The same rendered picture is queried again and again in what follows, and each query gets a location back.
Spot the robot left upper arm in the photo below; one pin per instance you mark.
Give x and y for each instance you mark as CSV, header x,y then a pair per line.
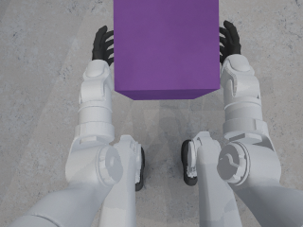
x,y
91,174

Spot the left robot forearm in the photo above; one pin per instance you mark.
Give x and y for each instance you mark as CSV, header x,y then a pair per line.
x,y
95,108

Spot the left robot thigh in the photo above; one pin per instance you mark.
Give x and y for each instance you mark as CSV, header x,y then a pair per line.
x,y
118,209

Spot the left robot hand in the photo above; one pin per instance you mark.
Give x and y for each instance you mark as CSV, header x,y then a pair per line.
x,y
100,45

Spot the right robot thigh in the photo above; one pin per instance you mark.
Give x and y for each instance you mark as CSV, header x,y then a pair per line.
x,y
217,203

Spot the robot right upper arm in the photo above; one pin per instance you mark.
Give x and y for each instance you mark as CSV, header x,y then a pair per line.
x,y
253,172

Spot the right robot forearm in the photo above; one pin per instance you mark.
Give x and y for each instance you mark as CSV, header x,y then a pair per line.
x,y
242,104

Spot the carton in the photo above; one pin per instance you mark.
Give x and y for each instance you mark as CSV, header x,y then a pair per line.
x,y
166,49

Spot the right robot hand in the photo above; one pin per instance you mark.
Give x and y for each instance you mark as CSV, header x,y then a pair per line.
x,y
230,41

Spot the robot thigh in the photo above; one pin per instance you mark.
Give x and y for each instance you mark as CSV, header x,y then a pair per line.
x,y
217,203
118,209

